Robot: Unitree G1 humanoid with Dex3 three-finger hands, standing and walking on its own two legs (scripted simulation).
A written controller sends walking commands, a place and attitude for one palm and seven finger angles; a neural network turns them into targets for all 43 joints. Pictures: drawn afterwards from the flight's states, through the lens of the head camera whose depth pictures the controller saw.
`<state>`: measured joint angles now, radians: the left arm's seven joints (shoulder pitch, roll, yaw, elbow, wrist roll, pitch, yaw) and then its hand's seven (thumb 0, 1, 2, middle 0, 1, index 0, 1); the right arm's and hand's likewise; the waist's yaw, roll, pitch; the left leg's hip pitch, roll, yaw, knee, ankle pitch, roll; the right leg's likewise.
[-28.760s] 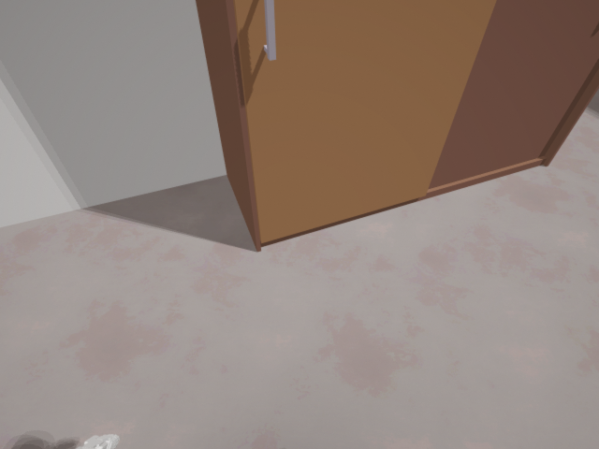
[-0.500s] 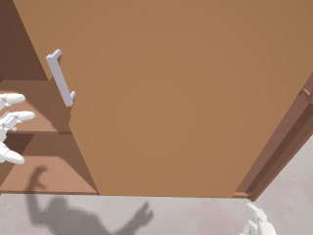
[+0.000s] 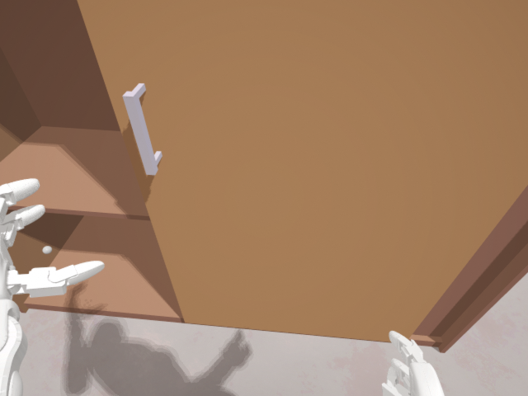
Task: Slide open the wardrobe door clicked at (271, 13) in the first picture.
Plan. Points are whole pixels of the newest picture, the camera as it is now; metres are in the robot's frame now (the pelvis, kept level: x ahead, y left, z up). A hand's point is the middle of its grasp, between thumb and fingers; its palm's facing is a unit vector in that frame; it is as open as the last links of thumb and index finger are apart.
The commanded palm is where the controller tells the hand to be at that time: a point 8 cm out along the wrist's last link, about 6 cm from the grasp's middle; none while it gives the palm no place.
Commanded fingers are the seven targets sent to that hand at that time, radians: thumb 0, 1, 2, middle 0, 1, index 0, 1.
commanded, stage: draw the hand back to the body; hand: left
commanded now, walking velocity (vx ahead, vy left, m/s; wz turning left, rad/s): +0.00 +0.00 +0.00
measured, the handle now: (146, 131) +0.51 +0.30 +0.15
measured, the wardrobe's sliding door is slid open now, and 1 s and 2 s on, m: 0.66 0.66 0.66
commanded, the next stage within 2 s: step back with the hand held close in 0.80 s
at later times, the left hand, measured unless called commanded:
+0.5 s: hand (86, 267) +0.20 +0.24 +0.16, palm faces +0.46 -0.82 -0.34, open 8.1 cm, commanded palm +0.16 +0.28 +0.17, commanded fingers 0.00 0.90 0.90 -0.20 -0.30 -0.20 -0.30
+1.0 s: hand (103, 256) +0.21 +0.23 +0.17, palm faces +0.47 -0.79 -0.38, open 7.4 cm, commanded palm +0.17 +0.26 +0.18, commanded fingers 0.00 0.90 0.90 -0.20 -0.30 -0.20 -0.30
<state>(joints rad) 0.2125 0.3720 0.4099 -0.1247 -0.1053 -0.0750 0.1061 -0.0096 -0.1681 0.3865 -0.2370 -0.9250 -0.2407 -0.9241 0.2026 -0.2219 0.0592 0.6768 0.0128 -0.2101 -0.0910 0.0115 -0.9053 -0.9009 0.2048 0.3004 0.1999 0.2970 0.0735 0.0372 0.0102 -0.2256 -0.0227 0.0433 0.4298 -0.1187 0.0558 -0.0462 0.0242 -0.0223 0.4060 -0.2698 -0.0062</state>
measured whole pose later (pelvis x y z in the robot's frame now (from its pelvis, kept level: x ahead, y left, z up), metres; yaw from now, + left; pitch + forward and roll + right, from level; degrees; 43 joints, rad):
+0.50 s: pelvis +0.02 -0.01 +0.00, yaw -1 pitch -6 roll -1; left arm 0.50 0.33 0.33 -0.41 -0.08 -0.09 0.12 0.01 0.71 0.81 -0.21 -0.41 -0.22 -0.41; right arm 0.20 -0.24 0.01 0.67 -0.01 -0.17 -0.07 0.01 -0.91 -0.90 0.20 0.30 0.20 0.30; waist 0.06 0.05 0.01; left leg -0.15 -0.01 0.05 0.40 -0.13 0.04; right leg 0.03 0.03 -0.01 0.35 -0.27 -0.02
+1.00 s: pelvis +0.03 -0.04 +0.00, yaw +0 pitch -5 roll -1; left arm 0.46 0.36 0.36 -0.36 -0.08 -0.10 0.11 0.02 0.89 0.90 -0.21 -0.30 -0.21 -0.30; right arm 0.19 -0.24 0.02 0.67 0.00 -0.13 -0.08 0.01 -0.91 -0.90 0.20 0.30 0.20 0.30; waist 0.06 0.06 0.00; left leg -0.19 0.02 0.02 0.44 -0.16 0.01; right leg 0.01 0.07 -0.03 0.36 -0.29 -0.05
